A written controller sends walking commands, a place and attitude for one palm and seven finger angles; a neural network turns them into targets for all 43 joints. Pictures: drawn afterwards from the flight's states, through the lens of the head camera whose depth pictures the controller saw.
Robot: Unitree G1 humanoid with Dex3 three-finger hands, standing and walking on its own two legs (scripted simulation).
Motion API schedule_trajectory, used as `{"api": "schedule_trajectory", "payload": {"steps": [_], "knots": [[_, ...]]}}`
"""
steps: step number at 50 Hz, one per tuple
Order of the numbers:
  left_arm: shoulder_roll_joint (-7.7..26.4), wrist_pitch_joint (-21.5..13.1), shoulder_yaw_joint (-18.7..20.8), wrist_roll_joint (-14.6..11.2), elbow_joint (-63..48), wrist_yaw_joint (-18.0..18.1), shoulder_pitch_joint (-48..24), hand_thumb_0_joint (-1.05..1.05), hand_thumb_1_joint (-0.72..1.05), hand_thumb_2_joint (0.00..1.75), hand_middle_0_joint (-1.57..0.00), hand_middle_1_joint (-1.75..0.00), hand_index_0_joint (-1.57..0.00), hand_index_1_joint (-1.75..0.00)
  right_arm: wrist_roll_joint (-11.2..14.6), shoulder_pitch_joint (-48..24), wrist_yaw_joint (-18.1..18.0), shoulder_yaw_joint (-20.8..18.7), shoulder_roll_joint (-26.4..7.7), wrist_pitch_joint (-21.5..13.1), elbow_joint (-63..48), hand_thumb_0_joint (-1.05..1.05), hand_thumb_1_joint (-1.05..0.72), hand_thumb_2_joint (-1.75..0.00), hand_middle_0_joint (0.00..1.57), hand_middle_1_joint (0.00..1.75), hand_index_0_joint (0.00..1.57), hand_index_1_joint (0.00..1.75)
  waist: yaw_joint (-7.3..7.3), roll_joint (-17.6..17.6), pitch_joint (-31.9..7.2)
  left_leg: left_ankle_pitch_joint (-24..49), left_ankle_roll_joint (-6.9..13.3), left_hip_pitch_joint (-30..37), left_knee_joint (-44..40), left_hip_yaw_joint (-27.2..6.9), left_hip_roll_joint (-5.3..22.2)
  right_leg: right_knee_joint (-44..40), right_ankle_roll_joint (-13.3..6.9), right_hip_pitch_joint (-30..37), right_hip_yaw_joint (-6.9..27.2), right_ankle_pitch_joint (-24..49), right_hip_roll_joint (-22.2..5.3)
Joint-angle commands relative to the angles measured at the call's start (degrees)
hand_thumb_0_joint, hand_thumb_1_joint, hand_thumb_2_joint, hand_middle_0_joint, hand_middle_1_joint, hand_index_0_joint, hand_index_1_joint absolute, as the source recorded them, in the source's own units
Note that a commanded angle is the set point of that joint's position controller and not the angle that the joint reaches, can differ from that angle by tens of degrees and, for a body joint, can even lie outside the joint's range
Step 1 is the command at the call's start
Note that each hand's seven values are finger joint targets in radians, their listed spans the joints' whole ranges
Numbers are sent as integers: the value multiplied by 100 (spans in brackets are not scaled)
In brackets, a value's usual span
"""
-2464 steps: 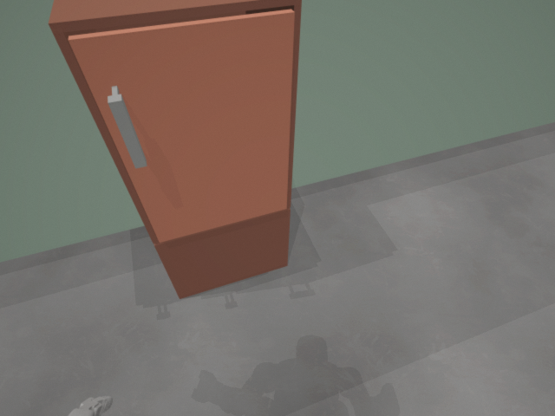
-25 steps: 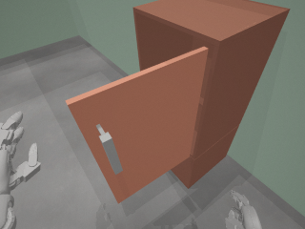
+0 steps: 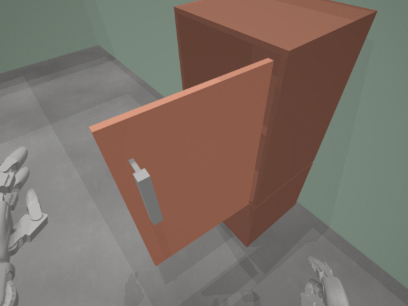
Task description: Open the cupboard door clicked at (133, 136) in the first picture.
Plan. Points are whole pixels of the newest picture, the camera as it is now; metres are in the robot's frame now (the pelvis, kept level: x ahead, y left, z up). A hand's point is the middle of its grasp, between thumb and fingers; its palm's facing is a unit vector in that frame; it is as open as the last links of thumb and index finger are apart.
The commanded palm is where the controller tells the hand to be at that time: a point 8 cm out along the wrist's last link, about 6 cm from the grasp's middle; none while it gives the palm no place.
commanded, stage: step back with the hand held close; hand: left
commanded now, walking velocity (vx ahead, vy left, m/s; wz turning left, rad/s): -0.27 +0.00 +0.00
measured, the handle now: (145, 192) +0.32 +0.16 +0.05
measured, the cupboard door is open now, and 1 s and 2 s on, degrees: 86 86 86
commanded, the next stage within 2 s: stop stepping back and stand still in 0.92 s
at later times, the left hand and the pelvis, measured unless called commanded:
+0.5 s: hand out of the picture +0.11 +0.30 +0.15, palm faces +0.40 -0.77 -0.50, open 7.4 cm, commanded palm +0.05 +0.34 +0.17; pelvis -0.09 +0.04 -0.01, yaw +1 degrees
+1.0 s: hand out of the picture +0.03 +0.29 +0.18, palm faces +0.42 -0.81 -0.41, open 7.4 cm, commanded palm -0.04 +0.34 +0.17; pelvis -0.18 +0.04 +0.00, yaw +0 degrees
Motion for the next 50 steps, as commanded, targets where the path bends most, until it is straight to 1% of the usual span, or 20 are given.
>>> {"api": "schedule_trajectory", "payload": {"steps": [1, 6, 12, 15, 18, 21, 24, 27, 30, 32, 33, 34, 35, 36, 37, 38, 41, 43, 46, 50], "knots": [[1329, -528, 780, 68, -1425, 82, 101, 0, 90, 90, -20, -30, -20, -30, 29, -766, -38, -262, -614, -22, -1104, 0, -90, -90, 20, 30, 20, 30, -151, -339, -463, 1855, 306, 364, 296, 146, -104, -180, 126, -852, 147, 3025, -536], [1393, -516, 915, 5, -1443, 129, 493, 0, 90, 90, -20, -30, -20, -30, 99, -659, -59, -347, -646, 202, -1240, 0, -90, -90, 20, 30, 20, 30, -184, -63, -943, 2662, 260, 467, 210, 75, 92, 122, 127, -803, 85, 2792, -411], [1528, -580, 1008, -11, -1759, 199, 520, 0, 90, 90, -20, -30, -20, -30, 150, -632, -80, -373, -649, 221, -1398, 0, -90, -90, 20, 30, 20, 30, -174, -208, -1014, 2301, 275, 156, 44, -44, 207, 313, 154, -829, 104, 2210, -298], [1517, -653, 982, 19, -1978, 236, 487, 0, 90, 90, -20, -30, -20, -30, 144, -605, -66, -377, -710, 139, -1443, 0, -90, -90, 20, 30, 20, 30, -170, 153, -895, 1566, 313, -256, -211, -197, 287, 450, 152, -824, 104, 1434, -191], [1498, -769, 1057, 75, -2048, 278, 531, 0, 90, 90, -20, -30, -20, -30, 122, -597, -59, -367, -752, 25, -1448, 0, -90, -90, 20, 30, 20, 30, -165, 534, -665, 70, 418, -1188, -632, -448, 424, 747, 127, -497, 135, 735, -89], [1497, -890, 1201, 161, -1945, 298, 510, 0, 90, 90, -20, -30, -20, -30, 108, -628, -53, -377, -800, -92, -1465, 0, -90, -90, 20, 30, 20, 30, -156, 712, -387, -1676, 559, -2322, -1075, -708, 563, 1118, 136, -19, 142, 280, 40], [1370, -992, 1162, 206, -1982, 302, 375, 0, 90, 90, -20, -30, -20, -30, 128, -533, -21, -408, -781, -202, -1459, 0, -90, -90, 20, 30, 20, 30, -190, 660, -318, -2327, 566, -2810, -1040, -752, 584, 1253, 90, 38, 141, -164, 73], [1418, -1085, 1189, 190, -1952, 302, 464, 0, 90, 90, -20, -30, -20, -30, 113, -441, -13, -430, -687, -305, -1395, 0, -90, -90, 20, 30, 20, 30, -227, 8, -295, -2068, 426, -2282, -385, -553, 279, 525, -54, -779, 499, -883, -144], [1384, -1094, 975, 133, -1972, 397, 356, 0, 90, 90, -20, -30, -20, -30, 92, -259, 13, -457, -590, -305, -1070, 0, -90, -90, 20, 30, 20, 30, -314, -1240, -330, -889, 43, -244, 2307, -20, -354, -794, -675, -3360, 1563, -1800, -1369], [1293, -1019, 846, 160, -1897, 456, 138, 0, 90, 90, -20, -30, -20, -30, 51, -275, 11, -412, -535, -306, -925, 0, -90, -90, 20, 30, 20, 30, -359, -1336, -345, -907, 97, -79, 2494, -157, -240, -651, -680, -3507, 1325, -1121, -1520], [1361, -984, 899, 170, -1918, 476, -9, 0, 90, 90, -20, -30, -20, -30, 52, -298, -10, -377, -517, -323, -930, 0, -90, -90, 20, 30, 20, 30, -391, -1355, -283, -790, 130, -57, 1833, -168, -174, -394, -489, -3381, 1032, -929, -1302], [1363, -977, 860, 153, -1952, 470, -194, 0, 90, 90, -20, -30, -20, -30, 65, -348, -54, -345, -572, -349, -951, 0, -90, -90, 20, 30, 20, 30, -422, -914, -60, -761, 150, -199, 870, -239, -77, -7, -260, -3230, 758, -955, -932], [1374, -1027, 886, 143, -2008, 462, -327, 0, 90, 90, -20, -30, -20, -30, 73, -443, -104, -334, -709, -399, -1031, 0, -90, -90, 20, 30, 20, 30, -378, 76, 199, -1222, 325, -904, -306, -856, 327, 740, 1, -2844, 472, -1050, -359], [1544, -1100, 1013, 185, -2206, 484, -557, 0, 90, 90, -20, -30, -20, -30, 59, -616, -168, -342, -825, -466, -1091, 0, -90, -90, 20, 30, 20, 30, -311, 1147, 283, -1800, 610, -1871, -1308, -1940, 1097, 1992, 170, -2175, 191, -911, 75], [1573, -1161, 1186, 227, -2245, 528, -561, 0, 90, 90, -20, -30, -20, -30, -19, -422, -160, -345, -686, -550, -1055, 0, -90, -90, 20, 30, 20, 30, -286, 1448, -24, -1756, 959, -2245, -1641, -2543, 1586, 3397, 141, -1776, 307, -1041, 360], [1575, -1224, 1214, 271, -2259, 499, -599, 0, 90, 90, -20, -30, -20, -30, -66, -392, -87, -365, -567, -655, -934, 0, -90, -90, 20, 30, 20, 30, -327, 1398, -439, -2685, 1032, -2546, -2017, -2638, 1777, 4504, 129, -1358, 580, -1191, 391], [1536, -1222, 1245, 202, -2384, 473, -119, 0, 90, 90, -20, -30, -20, -30, -38, -378, 86, -479, -566, -739, -923, 0, -90, -90, 20, 30, 20, 30, -211, 463, -806, -775, 1080, -1252, -1075, -1835, 1456, 4339, 90, -2006, 644, -1079, 228], [1276, -1142, 1021, 152, -2516, 459, 412, 0, 90, 90, -20, -30, -20, -30, -3, -330, 193, -501, -573, -776, -894, 0, -90, -90, 20, 30, 20, 30, -199, 664, -1015, 58, 924, -501, -951, -1411, 1207, 3618, 100, -2127, 330, -1222, 259], [1230, -1072, 867, 60, -2616, 422, 438, 0, 90, 90, -20, -30, -20, -30, -41, -362, 243, -438, -551, -812, -837, 0, -90, -90, 20, 30, 20, 30, -264, 1212, -968, -276, 706, -361, -1367, -1265, 1080, 2610, 49, -1744, 51, -1412, 392], [1426, -1093, 1010, -62, -2309, 374, 429, 0, 90, 90, -20, -30, -20, -30, -86, -328, 232, -395, -562, -687, -745, 0, -90, -90, 20, 30, 20, 30, -236, 1038, -1116, 264, 329, -223, -1231, -871, 900, 394, -128, -920, -162, -782, 403]]}}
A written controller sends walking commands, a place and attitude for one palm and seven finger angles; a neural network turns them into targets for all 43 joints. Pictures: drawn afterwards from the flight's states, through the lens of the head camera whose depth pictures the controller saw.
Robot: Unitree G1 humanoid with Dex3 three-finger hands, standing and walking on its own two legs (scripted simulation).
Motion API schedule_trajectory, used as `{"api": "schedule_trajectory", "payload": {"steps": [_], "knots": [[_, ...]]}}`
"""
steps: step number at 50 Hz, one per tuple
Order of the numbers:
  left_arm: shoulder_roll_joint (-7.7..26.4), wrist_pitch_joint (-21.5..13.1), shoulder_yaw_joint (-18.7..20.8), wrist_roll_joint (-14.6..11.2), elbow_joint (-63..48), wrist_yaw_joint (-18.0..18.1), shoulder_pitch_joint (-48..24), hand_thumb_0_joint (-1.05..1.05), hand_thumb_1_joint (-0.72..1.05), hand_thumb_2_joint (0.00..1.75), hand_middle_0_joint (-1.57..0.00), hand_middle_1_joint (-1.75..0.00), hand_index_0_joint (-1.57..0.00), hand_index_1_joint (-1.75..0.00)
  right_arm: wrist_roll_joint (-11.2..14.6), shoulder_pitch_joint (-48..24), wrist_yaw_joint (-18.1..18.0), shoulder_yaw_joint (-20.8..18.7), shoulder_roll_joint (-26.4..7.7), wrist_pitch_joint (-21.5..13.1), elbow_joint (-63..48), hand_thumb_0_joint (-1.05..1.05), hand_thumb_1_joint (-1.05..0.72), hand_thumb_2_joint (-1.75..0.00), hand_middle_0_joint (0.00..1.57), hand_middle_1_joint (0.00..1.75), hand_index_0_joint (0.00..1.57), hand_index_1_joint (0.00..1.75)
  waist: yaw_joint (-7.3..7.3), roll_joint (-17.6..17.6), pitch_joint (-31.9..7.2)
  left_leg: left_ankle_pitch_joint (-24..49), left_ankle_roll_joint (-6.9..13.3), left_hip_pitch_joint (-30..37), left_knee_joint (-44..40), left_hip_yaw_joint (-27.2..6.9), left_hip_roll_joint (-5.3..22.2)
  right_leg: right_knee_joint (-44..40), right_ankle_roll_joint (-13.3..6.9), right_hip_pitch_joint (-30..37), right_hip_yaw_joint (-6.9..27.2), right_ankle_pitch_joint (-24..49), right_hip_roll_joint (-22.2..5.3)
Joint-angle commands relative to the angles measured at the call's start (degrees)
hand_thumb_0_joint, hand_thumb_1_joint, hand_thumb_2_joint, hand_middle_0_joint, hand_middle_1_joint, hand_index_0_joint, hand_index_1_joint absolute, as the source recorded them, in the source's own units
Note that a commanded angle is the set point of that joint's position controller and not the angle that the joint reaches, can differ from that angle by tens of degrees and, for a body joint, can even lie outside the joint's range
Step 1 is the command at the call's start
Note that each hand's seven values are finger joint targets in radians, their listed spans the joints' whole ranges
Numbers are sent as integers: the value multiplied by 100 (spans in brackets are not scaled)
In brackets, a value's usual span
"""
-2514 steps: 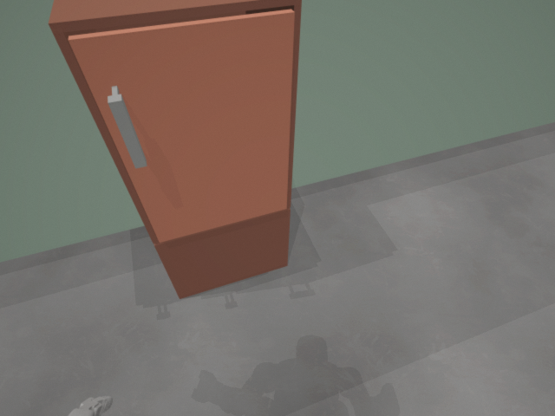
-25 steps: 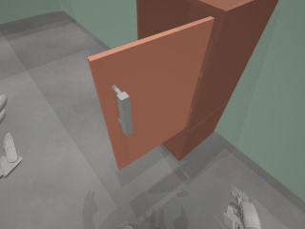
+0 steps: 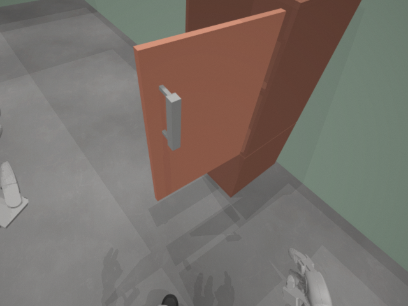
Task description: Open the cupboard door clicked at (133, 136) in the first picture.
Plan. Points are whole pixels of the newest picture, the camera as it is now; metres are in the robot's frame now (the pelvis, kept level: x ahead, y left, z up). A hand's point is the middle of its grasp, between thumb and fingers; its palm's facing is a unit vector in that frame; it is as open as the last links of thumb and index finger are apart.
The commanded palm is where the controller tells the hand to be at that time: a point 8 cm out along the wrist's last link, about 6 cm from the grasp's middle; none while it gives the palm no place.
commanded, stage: stop stepping back and stand still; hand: left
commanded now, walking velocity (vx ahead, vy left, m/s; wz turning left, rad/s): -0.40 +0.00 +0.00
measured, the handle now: (169, 118) +0.50 +0.13 +0.05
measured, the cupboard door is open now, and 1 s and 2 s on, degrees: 86 86 86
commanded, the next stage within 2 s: let the arm hang, fingers relaxed in 1.56 s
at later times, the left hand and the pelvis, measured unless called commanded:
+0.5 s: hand (26, 273) +0.13 +0.23 +0.15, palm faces +0.34 -0.83 -0.44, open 7.4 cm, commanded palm +0.08 +0.28 +0.17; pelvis -0.07 -0.02 -0.01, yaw -2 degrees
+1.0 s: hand out of the picture +0.11 +0.25 +0.15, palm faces +0.43 -0.78 -0.45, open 7.4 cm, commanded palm +0.07 +0.29 +0.17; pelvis -0.07 -0.01 +0.00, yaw +0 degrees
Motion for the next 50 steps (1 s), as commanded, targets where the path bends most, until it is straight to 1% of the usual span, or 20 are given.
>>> {"api": "schedule_trajectory", "payload": {"steps": [1, 2, 4, 5, 6, 7, 9, 12, 14, 16, 20, 21, 25, 29, 32, 34, 36, 41, 44, 50], "knots": [[1154, -389, 759, -66, -838, -17, 81, 0, 90, 90, -20, -30, -20, -30, -2, -343, -68, -406, -1049, -72, -704, 0, -90, -90, 20, 30, 20, 30, -39, 1244, -1233, -357, -96, 1686, -523, -618, 703, -2308, -201, 324, -176, 1093, -57], [1139, -421, 711, -111, -804, -79, 133, 0, 90, 90, -20, -30, -20, -30, 36, -346, -74, -381, -979, 16, -765, 0, -90, -90, 20, 30, 20, 30, -66, 845, -1173, -364, -204, 1878, -77, -299, 428, -2725, -266, 226, 8, 1494, -322], [1488, -459, 986, -181, -740, -73, 185, 0, 90, 90, -20, -30, -20, -30, 93, -541, -131, -304, -920, 168, -862, 0, -90, -90, 20, 30, 20, 30, -60, -557, -926, -1365, -359, 1806, 1741, 191, -197, -3038, -597, -853, 909, 2055, -1558], [1525, -442, 1073, -202, -643, -50, 110, 0, 90, 90, -20, -30, -20, -30, 81, -608, -163, -286, -935, 148, -858, 0, -90, -90, 20, 30, 20, 30, -11, -541, -798, -1777, -359, 1372, 2541, 57, -241, -2961, -791, -1068, 1056, 2177, -1970], [1401, -419, 941, -200, -671, -64, -35, 0, 90, 90, -20, -30, -20, -30, 127, -580, -187, -306, -967, 116, -810, 0, -90, -90, 20, 30, 20, 30, 6, -616, -970, -1963, -326, 1088, 2960, -92, -351, -2616, -905, -701, 913, 2837, -1986], [1291, -291, 946, -166, -459, -74, 252, 0, 90, 90, -20, -30, -20, -30, 223, -517, -227, -307, -954, 121, -869, 0, -90, -90, 20, 30, 20, 30, -24, -1039, -909, -1882, -231, 512, 2706, -182, -307, -2118, -742, 63, 638, 4027, -1716], [1088, -116, 887, -104, -144, -69, 425, 0, 90, 90, -20, -30, -20, -30, 231, -619, -298, -212, -909, 150, -946, 0, -90, -90, 20, 30, 20, 30, -136, -765, -767, -1057, -124, 595, 1361, -15, -240, -1678, -392, 527, 458, 4758, -1436], [1066, -105, 719, -66, -186, -60, -12, 0, 90, 90, -20, -30, -20, -30, 242, -447, -392, -286, -1210, 34, -861, 0, -90, -90, 20, 30, 20, 30, -106, 319, -667, 1231, 113, 1801, 395, -218, 96, -1240, 128, 122, 112, 3984, -791], [1103, -143, 672, 35, -53, -25, -75, 0, 90, 90, -20, -30, -20, -30, 242, -249, -359, -295, -1215, 5, -856, 0, -90, -90, 20, 30, 20, 30, -64, 432, -777, 1895, 251, 2027, 725, -446, 247, -1376, 259, -1, 202, 3793, -640], [1110, -201, 581, 34, -351, -58, -106, 0, 90, 90, -20, -30, -20, -30, 195, -317, -325, -265, -1198, -12, -856, 0, -90, -90, 20, 30, 20, 30, -87, 760, -852, 1399, 178, 1781, 616, -572, 206, -1498, 150, 170, 111, 2999, -661], [1011, -297, 570, 30, -422, -25, 83, 0, 90, 90, -20, -30, -20, -30, 149, -353, -273, -301, -1166, -49, -913, 0, -90, -90, 20, 30, 20, 30, -114, 271, -323, -1028, 19, 1133, 452, -525, -21, -2305, -153, 41, 436, 1392, -885], [1181, -317, 721, 10, -511, -16, 147, 0, 90, 90, -20, -30, -20, -30, 139, -361, -267, -334, -1181, -44, -920, 0, -90, -90, 20, 30, 20, 30, -108, 41, -333, -1184, -37, 1197, 599, -474, -104, -2469, -235, -70, 541, 1112, -992], [1011, -365, 649, 12, -251, 24, 157, 0, 90, 90, -20, -30, -20, -30, 134, -281, -308, -350, -1128, 9, -840, 0, -90, -90, 20, 30, 20, 30, -178, 125, 86, -1424, -151, 1479, 1190, -361, -210, -2795, -465, -1003, 691, 251, -1243], [930, -376, 525, 52, 173, 13, -296, 0, 90, 90, -20, -30, -20, -30, 132, -277, -396, -305, -1137, -57, -753, 0, -90, -90, 20, 30, 20, 30, -209, 420, 428, -1617, -96, 1515, 428, -735, 64, -2471, -195, -1076, 336, 312, -714], [913, -403, 453, 121, 132, -5, -684, 0, 90, 90, -20, -30, -20, -30, 107, -290, -450, -240, -1129, -216, -745, 0, -90, -90, 20, 30, 20, 30, -139, 979, 370, -2993, -4, 816, -1092, -1526, 427, -1778, 8, -149, 29, 513, -207], [811, -377, 360, 178, 94, -6, -728, 0, 90, 90, -20, -30, -20, -30, 97, -278, -432, -228, -1115, -274, -761, 0, -90, -90, 20, 30, 20, 30, -57, 1206, 148, -3527, 19, 434, -1570, -1661, 517, -1347, -8, 471, -31, 687, -93], [846, -350, 364, 186, -102, -24, -569, 0, 90, 90, -20, -30, -20, -30, 84, -286, -394, -234, -1089, -341, -794, 0, -90, -90, 20, 30, 20, 30, 2, 1195, -226, -3241, -44, 623, -1488, -1377, 406, -1511, -55, 727, -54, 800, -102], [978, -245, 638, 38, -287, -37, 390, 0, 90, 90, -20, -30, -20, -30, 77, -331, -255, -274, -1016, -268, -785, 0, -90, -90, 20, 30, 20, 30, -12, -289, -863, -1300, -171, 1750, 400, -349, -165, -2810, -289, 77, 515, 975, -805], [823, -183, 502, 18, -168, -25, 112, 0, 90, 90, -20, -30, -20, -30, 109, -377, -279, -273, -1004, -128, -707, 0, -90, -90, 20, 30, 20, 30, -115, -168, -372, -1013, -163, 1725, 1060, -342, -197, -2830, -420, -604, 734, 1299, -1055], [857, -206, 325, 87, 248, -45, -772, 0, 90, 90, -20, -30, -20, -30, 123, -367, -405, -200, -1054, -149, -658, 0, -90, -90, 20, 30, 20, 30, -129, 607, 113, -1019, -44, 1767, -55, -759, 152, -2413, -12, -500, 292, 1137, -434]]}}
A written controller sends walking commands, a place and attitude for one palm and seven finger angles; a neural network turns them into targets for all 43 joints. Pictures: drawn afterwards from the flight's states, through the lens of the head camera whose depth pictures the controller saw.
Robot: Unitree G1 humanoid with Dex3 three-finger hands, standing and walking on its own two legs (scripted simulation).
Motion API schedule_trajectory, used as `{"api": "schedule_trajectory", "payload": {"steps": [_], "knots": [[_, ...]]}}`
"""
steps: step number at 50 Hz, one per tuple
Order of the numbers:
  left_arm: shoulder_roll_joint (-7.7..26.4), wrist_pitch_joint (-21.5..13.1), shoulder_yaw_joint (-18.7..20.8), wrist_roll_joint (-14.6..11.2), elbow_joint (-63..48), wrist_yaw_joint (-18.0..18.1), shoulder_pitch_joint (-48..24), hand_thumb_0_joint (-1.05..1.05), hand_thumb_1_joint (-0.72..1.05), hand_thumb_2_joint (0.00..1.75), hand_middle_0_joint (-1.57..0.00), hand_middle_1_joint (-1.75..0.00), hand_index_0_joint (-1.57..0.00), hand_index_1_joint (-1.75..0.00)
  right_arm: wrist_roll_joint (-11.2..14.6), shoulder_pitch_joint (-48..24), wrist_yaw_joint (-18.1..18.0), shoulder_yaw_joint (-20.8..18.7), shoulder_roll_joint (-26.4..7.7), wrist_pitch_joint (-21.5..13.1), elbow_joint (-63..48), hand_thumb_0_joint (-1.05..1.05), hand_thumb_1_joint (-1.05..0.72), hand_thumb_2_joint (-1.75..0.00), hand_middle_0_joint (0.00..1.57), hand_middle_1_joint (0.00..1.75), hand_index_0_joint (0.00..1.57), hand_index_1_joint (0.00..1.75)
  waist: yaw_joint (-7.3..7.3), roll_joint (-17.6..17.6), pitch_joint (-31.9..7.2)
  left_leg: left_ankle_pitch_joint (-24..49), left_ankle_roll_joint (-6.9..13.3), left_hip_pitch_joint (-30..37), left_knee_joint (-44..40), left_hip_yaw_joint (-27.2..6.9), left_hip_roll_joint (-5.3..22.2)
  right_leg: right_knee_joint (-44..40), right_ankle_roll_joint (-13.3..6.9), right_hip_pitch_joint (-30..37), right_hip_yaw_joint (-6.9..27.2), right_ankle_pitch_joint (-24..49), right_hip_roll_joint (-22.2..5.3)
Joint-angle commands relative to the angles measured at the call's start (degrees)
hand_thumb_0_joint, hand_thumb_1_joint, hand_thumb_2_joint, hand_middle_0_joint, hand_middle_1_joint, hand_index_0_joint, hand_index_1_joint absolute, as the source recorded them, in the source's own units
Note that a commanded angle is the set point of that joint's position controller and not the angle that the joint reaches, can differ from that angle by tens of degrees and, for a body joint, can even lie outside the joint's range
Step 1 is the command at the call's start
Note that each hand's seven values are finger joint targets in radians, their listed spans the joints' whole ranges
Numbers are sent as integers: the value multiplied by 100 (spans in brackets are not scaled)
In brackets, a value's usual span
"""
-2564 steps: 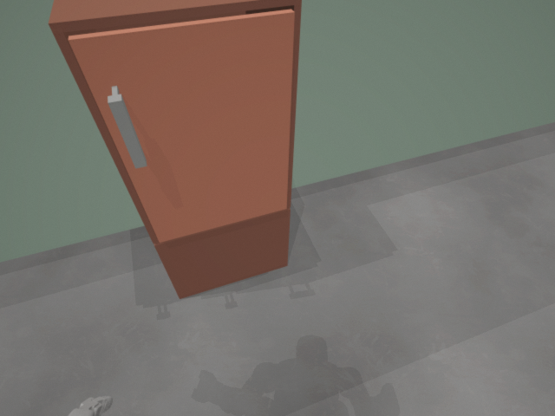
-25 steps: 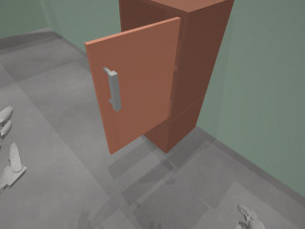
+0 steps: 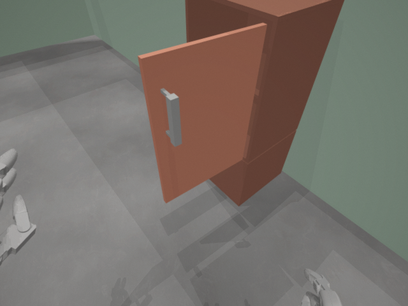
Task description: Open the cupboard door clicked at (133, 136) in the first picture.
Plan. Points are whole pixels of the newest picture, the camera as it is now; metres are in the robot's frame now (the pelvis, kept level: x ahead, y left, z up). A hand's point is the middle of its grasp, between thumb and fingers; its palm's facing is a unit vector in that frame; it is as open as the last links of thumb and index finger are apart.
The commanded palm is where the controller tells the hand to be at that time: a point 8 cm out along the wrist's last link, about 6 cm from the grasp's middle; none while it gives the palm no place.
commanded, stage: stop stepping back and stand still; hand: left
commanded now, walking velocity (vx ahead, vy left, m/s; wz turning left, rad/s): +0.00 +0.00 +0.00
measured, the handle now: (170, 117) +0.57 +0.15 +0.06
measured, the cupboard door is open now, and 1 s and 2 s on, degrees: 86 86 86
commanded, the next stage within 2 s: let the arm hang, fingers relaxed in 0.56 s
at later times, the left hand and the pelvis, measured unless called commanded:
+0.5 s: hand (56, 207) +0.22 +0.25 +0.15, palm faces +0.38 -0.77 -0.51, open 7.4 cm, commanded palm +0.16 +0.28 +0.18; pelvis +0.02 -0.02 +0.00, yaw +0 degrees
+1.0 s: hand out of the picture +0.05 +0.16 -0.19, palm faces +0.05 -0.99 -0.16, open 7.2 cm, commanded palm none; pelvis +0.01 -0.02 -0.01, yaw +2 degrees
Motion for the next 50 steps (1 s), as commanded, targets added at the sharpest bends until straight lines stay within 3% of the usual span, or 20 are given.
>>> {"api": "schedule_trajectory", "payload": {"steps": [1, 3, 6, 12, 16, 25, 32, 33, 34, 35, 37, 39, 41, 43, 44, 45, 46, 47, 48, 50], "knots": [[1124, -346, 649, 59, -852, 103, -1156, 0, 90, 90, -20, -30, -20, -30, 26, -686, -134, -207, -713, -375, -955, 0, -90, -90, 20, 30, 20, 30, -193, 407, 232, -364, 17, 1110, -896, -592, 531, -654, 177, -1410, 296, 106, -408], [1049, -378, 549, 76, -948, 97, -1153, 0, 90, 90, -20, -30, -20, -30, 33, -616, -121, -192, -727, -428, -993, 0, -90, -90, 20, 30, 20, 30, -167, 360, 115, -458, 34, 1038, -1067, -699, 548, -576, 178, -1110, 247, 192, -373], [1091, -401, 609, 73, -1199, 100, -835, 0, 90, 90, -20, -30, -20, -30, 26, -617, -84, -220, -746, -484, -1065, 0, -90, -90, 20, 30, 20, 30, -117, 440, -211, -116, 4, 1139, -1029, -539, 460, -603, 148, -828, 233, 442, -406], [1237, -396, 1002, -66, -1424, 110, 168, 0, 90, 90, -20, -30, -20, -30, 31, -568, 2, -255, -719, -363, -1176, 0, -90, -90, 20, 30, 20, 30, -96, 216, -855, 1598, -40, 1424, -425, -249, 395, -513, 138, -481, 194, 1537, -544], [1278, -363, 1096, -140, -1123, 89, 223, 0, 90, 90, -20, -30, -20, -30, 55, -635, -15, -279, -719, -236, -1159, 0, -90, -90, 20, 30, 20, 30, -141, 92, -723, 1798, -41, 1386, -235, -168, 398, -575, 183, -656, 203, 1901, -622], [1144, -285, 724, -75, -1005, 48, -300, 0, 90, 90, -20, -30, -20, -30, 115, -559, -35, -297, -765, -181, -1110, 0, -90, -90, 20, 30, 20, 30, -166, -164, -561, 1682, 48, 1528, -152, -71, 374, -653, 309, -801, 219, 2110, -633], [1298, -310, 844, -48, -1173, 94, -419, 0, 90, 90, -20, -30, -20, -30, 73, -587, -54, -264, -716, -195, -1137, 0, -90, -90, 20, 30, 20, 30, -129, 137, -339, 1381, 17, 1407, -257, -134, 325, -769, 240, -865, 264, 1657, -631], [167, 483, -1473, 401, 3370, -686, -862, 0, 90, 90, -20, -30, -20, -30, 161, -773, 501, -487, -1765, -359, 213, 0, -90, -90, 20, 30, 20, 30, -284, 187, 71, 2079, 154, 511, 575, -575, 631, 347, -55, -1223, 46, 1884, -994], [173, 853, -1395, 372, 3529, -789, -813, 0, 90, 90, -20, -30, -20, -30, 183, -376, 495, -527, -1542, -5, 239, 0, -90, -90, 20, 30, 20, 30, -214, 0, -287, 1736, 135, 750, 519, -517, 640, 183, -112, -1261, 364, 1302, -977], [143, 945, -1418, 372, 3490, -814, -849, 0, 90, 90, -20, -30, -20, -30, 176, -339, 475, -487, -1507, 104, 137, 0, -90, -90, 20, 30, 20, 30, -213, 72, -139, 1332, 140, 706, 546, -567, 641, 127, -122, -1478, 347, 818, -957], [127, 914, -1509, 446, 3988, -814, -1165, 0, 90, 90, -20, -30, -20, -30, 44, -310, 467, -428, -1456, 237, 221, 0, -90, -90, 20, 30, 20, 30, -160, -614, -207, 1047, 298, 218, 485, -899, 693, 297, -192, -1273, 358, 479, -829], [207, 897, -1547, 472, 4587, -806, -1514, 0, 90, 90, -20, -30, -20, -30, -22, -414, 459, -379, -1398, 336, 305, 0, -90, -90, 20, 30, 20, 30, -158, -1477, -140, 807, 245, 116, 743, -766, 472, 158, -326, -1212, 563, 919, -1031], [179, 942, -1635, 454, 5182, -756, -1898, 0, 90, 90, -20, -30, -20, -30, -69, -402, 450, -362, -1262, 458, 452, 0, -90, -90, 20, 30, 20, 30, -215, -1682, 50, 267, 103, 146, 1150, -386, 221, 33, -570, -1352, 703, 1387, -1316], [51, 1009, -1754, 429, 5743, -690, -2089, 0, 90, 90, -20, -30, -20, -30, -129, -326, 432, -306, -1077, 585, 621, 0, -90, -90, 20, 30, 20, 30, -273, -987, 126, 160, 49, 202, 1062, -230, 207, 172, -627, -1182, 680, 1848, -1361], [-11, 1038, -1801, 413, 5994, -671, -2061, 0, 90, 90, -20, -30, -20, -30, -137, -249, 428, -262, -970, 617, 706, 0, -90, -90, 20, 30, 20, 30, -277, -576, 108, 674, 65, 355, 761, -279, 273, 281, -512, -1087, 590, 1853, -1258], [-79, 1065, -1833, 392, 6240, -650, -1986, 0, 90, 90, -20, -30, -20, -30, -146, -148, 415, -217, -946, 635, 810, 0, -90, -90, 20, 30, 20, 30, -283, -50, 73, 1247, 129, 495, 429, -530, 404, 432, -351, -993, 503, 1543, -1034], [-112, 1092, -1860, 376, 6511, -631, -1829, 0, 90, 90, -20, -30, -20, -30, -144, -129, 402, -178, -980, 641, 893, 0, -90, -90, 20, 30, 20, 30, -189, 439, 64, 1443, 251, 399, 140, -911, 553, 517, -197, -803, 389, 989, -781], [-179, 1105, -1881, 339, 6839, -637, -1627, 0, 90, 90, -20, -30, -20, -30, -130, -191, 385, -149, -936, 643, 1012, 0, -90, -90, 20, 30, 20, 30, -93, 841, 136, 1231, 354, 220, -143, -1135, 644, 442, -121, -613, 314, 528, -679], [-204, 1111, -1885, 325, 7142, -652, -1486, 0, 90, 90, -20, -30, -20, -30, -114, -246, 367, -132, -896, 654, 1117, 0, -90, -90, 20, 30, 20, 30, -39, 1060, 226, 869, 363, 107, -346, -1189, 634, 305, -118, -474, 325, 250, -641], [-267, 1093, -1905, 309, 7600, -683, -1338, 0, 90, 90, -20, -30, -20, -30, -84, -200, 338, -125, -805, 671, 1298, 0, -90, -90, 20, 30, 20, 30, -37, 1066, 280, 238, 288, 90, -535, -1140, 541, 61, -176, -397, 392, 117, -669]]}}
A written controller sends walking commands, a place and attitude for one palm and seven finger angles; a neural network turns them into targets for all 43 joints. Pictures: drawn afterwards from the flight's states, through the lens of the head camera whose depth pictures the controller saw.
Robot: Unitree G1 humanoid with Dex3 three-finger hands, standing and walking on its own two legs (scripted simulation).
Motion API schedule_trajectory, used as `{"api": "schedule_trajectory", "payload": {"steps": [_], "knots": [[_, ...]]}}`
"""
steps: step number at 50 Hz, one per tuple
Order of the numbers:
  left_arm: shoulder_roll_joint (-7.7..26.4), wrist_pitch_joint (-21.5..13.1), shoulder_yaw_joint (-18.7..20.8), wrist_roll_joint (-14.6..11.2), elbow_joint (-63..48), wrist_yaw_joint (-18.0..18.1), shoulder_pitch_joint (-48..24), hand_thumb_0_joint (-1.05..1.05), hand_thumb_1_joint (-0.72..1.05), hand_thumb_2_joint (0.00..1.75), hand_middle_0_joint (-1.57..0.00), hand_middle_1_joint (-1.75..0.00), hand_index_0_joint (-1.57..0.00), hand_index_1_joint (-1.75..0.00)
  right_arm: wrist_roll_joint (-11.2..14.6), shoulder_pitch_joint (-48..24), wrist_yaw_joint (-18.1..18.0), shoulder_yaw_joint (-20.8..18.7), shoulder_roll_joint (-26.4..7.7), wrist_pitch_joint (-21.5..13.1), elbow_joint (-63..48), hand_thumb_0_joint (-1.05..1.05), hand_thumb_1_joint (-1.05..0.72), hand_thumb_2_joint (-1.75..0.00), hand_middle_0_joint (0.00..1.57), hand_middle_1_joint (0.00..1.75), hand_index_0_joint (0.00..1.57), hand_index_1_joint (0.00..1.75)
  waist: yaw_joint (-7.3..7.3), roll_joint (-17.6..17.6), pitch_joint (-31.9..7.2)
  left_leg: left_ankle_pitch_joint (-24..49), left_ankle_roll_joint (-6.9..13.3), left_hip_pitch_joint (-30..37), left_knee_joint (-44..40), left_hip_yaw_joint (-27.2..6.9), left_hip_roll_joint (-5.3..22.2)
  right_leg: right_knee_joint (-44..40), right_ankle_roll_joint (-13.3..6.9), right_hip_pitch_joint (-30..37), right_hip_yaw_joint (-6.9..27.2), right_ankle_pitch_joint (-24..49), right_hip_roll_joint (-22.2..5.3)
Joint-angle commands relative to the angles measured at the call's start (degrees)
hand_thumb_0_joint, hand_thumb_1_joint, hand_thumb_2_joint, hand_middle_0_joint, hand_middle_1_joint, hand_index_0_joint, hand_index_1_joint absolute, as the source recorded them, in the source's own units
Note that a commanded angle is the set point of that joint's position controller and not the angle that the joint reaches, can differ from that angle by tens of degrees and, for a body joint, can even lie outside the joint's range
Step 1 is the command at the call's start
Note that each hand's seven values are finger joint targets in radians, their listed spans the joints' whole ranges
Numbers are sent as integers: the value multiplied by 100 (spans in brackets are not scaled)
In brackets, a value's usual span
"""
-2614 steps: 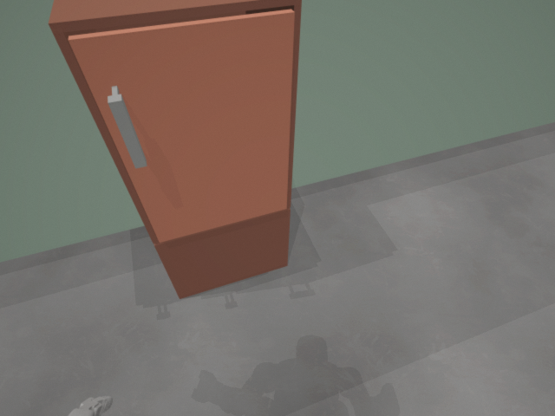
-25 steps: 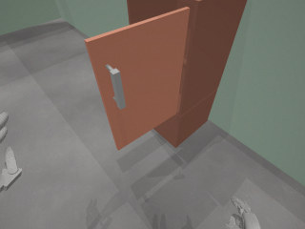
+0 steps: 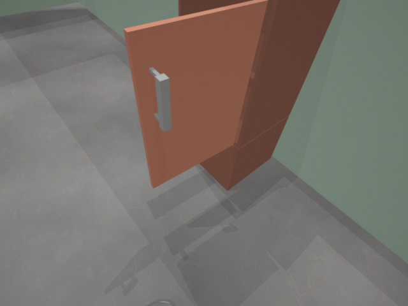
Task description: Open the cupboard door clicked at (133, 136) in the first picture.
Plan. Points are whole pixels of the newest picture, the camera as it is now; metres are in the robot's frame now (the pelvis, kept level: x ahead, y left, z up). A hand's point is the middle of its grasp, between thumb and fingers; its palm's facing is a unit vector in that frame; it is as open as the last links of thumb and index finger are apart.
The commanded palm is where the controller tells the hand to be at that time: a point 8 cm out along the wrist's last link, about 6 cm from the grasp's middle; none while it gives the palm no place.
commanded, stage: let the arm hang, fingers relaxed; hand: left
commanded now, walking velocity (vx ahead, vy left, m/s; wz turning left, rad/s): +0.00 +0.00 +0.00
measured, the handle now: (159, 100) +0.57 +0.14 +0.07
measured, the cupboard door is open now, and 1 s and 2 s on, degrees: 86 86 86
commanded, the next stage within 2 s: look to check the result in 0.76 s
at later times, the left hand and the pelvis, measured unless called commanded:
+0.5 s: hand out of the picture -0.04 +0.17 -0.16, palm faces +0.04 -0.97 -0.23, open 7.3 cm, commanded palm none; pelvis +0.00 +0.00 +0.01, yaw -1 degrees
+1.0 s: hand out of the picture -0.01 +0.14 -0.16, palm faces +0.06 -0.98 -0.20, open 7.3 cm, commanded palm none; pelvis +0.02 -0.02 +0.01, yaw -1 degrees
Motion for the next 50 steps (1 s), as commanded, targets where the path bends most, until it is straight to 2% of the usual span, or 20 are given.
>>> {"api": "schedule_trajectory", "payload": {"steps": [1, 2, 4, 6, 12, 16, 21, 22, 27, 30, 35, 36, 38, 41, 50], "knots": [[867, -335, 234, -12, 210, -30, 403, 0, 90, 90, -20, -30, -20, -30, 51, -259, -84, -106, -559, -121, -195, 0, -90, -90, 20, 30, 20, 30, 217, 1395, -271, 587, 346, 471, -1141, -921, 649, -978, -68, -79, 617, 777, -639], [828, -348, 209, -27, 401, -36, 458, 0, 90, 90, -20, -30, -20, -30, 70, -170, -92, -105, -486, -114, -84, 0, -90, -90, 20, 30, 20, 30, 171, 1432, -445, 565, 321, 633, -1124, -874, 620, -1046, -88, -48, 658, 854, -680], [729, -369, 172, -35, 667, -39, 514, 0, 90, 90, -20, -30, -20, -30, 85, 14, -115, -113, -414, -99, 100, 0, -90, -90, 20, 30, 20, 30, 113, 1212, -560, 437, 284, 848, -1152, -821, 603, -1168, -119, -79, 664, 811, -692], [659, -398, 148, -29, 868, -30, 564, 0, 90, 90, -20, -30, -20, -30, 109, 126, -135, -151, -433, -104, 234, 0, -90, -90, 20, 30, 20, 30, 96, 714, -550, 575, 282, 1059, -1122, -781, 623, -1277, -109, -160, 630, 887, -680], [402, -400, 49, -30, 1310, 16, 745, 0, 90, 90, -20, -30, -20, -30, 114, 275, -138, -163, -238, -49, 614, 0, -90, -90, 20, 30, 20, 30, 37, 120, 188, 249, 228, 1085, -1220, -574, 564, -1558, -106, -759, 620, 466, -746], [360, -420, 30, -29, 1425, 51, 810, 0, 90, 90, -20, -30, -20, -30, 113, 367, -124, -162, -154, -37, 795, 0, -90, -90, 20, 30, 20, 30, 20, -111, 287, 331, 210, 1193, -1151, -449, 532, -1627, -96, -929, 666, 339, -785], [346, -426, 26, -31, 1477, 78, 862, 0, 90, 90, -20, -30, -20, -30, 109, 392, -114, -126, -63, -59, 919, 0, -90, -90, 20, 30, 20, 30, 54, -19, 419, 474, 219, 1080, -1198, -421, 534, -1568, -63, -872, 658, 423, -774], [311, -423, 23, -35, 1486, 78, 866, 0, 90, 90, -20, -30, -20, -30, 95, 373, -113, -115, -26, -60, 944, 0, -90, -90, 20, 30, 20, 30, 54, 104, 437, 472, 210, 1074, -1198, -396, 523, -1558, -66, -884, 668, 437, -802], [286, -431, 44, -36, 1479, 96, 840, 0, 90, 90, -20, -30, -20, -30, 93, 430, -121, -95, 65, -83, 1002, 0, -90, -90, 20, 30, 20, 30, 71, 178, 449, 663, 209, 995, -1170, -376, 523, -1529, -39, -739, 658, 690, -811], [260, -439, 63, -41, 1464, 101, 810, 0, 90, 90, -20, -30, -20, -30, 87, 444, -135, -90, 99, -102, 1022, 0, -90, -90, 20, 30, 20, 30, 84, 347, 372, 832, 207, 989, -1146, -374, 521, -1483, -24, -611, 665, 938, -814], [214, -448, 91, -44, 1411, 118, 763, 0, 90, 90, -20, -30, -20, -30, 89, 505, -157, -97, 151, -112, 1025, 0, -90, -90, 20, 30, 20, 30, 86, 278, 340, 975, 187, 936, -1015, -306, 508, -1505, 43, -484, 662, 1305, -834], [208, -446, 100, -37, 1408, 128, 748, 0, 90, 90, -20, -30, -20, -30, 97, 530, -163, -104, 153, -109, 1009, 0, -90, -90, 20, 30, 20, 30, 79, 178, 333, 984, 192, 929, -977, -299, 516, -1511, 63, -459, 636, 1364, -826], [190, -444, 108, -43, 1392, 125, 751, 0, 90, 90, -20, -30, -20, -30, 88, 526, -168, -104, 175, -113, 1021, 0, -90, -90, 20, 30, 20, 30, 80, 292, 325, 1079, 184, 950, -953, -269, 517, -1484, 69, -448, 645, 1535, -847], [155, -447, 123, -42, 1378, 139, 753, 0, 90, 90, -20, -30, -20, -30, 99, 550, -190, -117, 171, -116, 996, 0, -90, -90, 20, 30, 20, 30, 86, 211, 184, 1190, 197, 1026, -892, -253, 533, -1440, 108, -328, 616, 1833, -836], [135, -436, 137, -47, 1388, 159, 841, 0, 90, 90, -20, -30, -20, -30, 115, 554, -227, -122, 190, -104, 977, 0, -90, -90, 20, 30, 20, 30, 79, 85, 165, 1327, 203, 1083, -761, -142, 535, -1381, 226, -203, 617, 2583, -858]]}}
